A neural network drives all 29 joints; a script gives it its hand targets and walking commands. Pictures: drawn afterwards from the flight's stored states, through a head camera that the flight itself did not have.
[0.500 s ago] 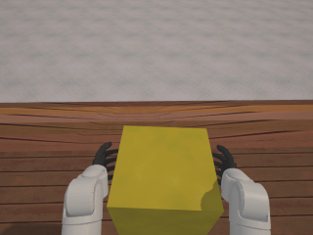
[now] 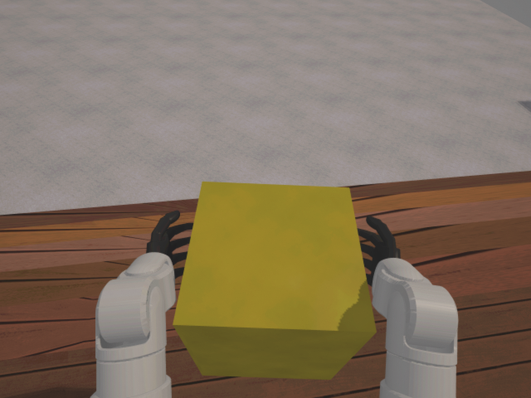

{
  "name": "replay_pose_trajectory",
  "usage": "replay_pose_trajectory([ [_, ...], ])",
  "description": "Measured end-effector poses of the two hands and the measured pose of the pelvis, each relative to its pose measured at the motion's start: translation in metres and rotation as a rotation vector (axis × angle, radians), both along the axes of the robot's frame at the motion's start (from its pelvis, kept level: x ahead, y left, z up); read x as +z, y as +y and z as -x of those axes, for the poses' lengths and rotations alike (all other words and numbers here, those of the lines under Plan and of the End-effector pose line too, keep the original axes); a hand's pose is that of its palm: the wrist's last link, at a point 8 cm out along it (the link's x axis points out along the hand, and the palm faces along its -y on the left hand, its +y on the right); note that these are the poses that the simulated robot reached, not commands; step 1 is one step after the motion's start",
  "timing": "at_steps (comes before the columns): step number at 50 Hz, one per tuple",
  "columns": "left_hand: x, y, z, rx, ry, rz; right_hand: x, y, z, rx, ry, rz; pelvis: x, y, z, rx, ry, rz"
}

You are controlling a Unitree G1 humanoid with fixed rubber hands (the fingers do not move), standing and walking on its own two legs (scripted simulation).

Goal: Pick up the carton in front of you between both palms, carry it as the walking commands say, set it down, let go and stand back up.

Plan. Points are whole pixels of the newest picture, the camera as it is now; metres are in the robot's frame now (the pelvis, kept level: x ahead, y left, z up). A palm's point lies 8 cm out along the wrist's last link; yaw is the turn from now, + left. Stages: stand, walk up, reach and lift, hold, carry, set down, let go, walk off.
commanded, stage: carry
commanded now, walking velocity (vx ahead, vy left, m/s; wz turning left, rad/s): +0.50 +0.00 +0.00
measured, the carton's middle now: (270, 287) +0.29 -0.01 +0.02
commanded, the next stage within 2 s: none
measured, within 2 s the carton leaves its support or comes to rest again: neither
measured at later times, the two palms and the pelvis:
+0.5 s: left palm (190, 113) +0.66 +0.16 +0.09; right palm (326, 110) +0.69 -0.14 +0.08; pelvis +0.30 -0.03 -0.01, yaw +2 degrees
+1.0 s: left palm (196, 70) +1.01 +0.19 +0.01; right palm (296, 74) +0.99 -0.11 +0.02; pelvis +0.64 +0.05 -0.17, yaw +1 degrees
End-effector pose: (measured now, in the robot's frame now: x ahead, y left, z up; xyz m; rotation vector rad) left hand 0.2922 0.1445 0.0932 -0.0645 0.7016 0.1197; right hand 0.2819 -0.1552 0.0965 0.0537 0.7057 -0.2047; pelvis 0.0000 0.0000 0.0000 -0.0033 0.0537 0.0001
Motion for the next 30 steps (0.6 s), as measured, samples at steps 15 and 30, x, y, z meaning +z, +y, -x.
replay_pose_trajectory([
  [15,0.028,0.010,-0.241,0.000,-0.008,-0.082,0.026,0.010,-0.258,0.114,-0.005,0.060,-0.001,-0.003,-0.184,0.034,0.019,0.003],
  [30,-0.005,0.015,-0.423,0.115,0.081,-0.061,-0.012,0.017,-0.467,0.165,0.078,-0.001,0.000,-0.028,-0.357,0.044,0.038,-0.028],
])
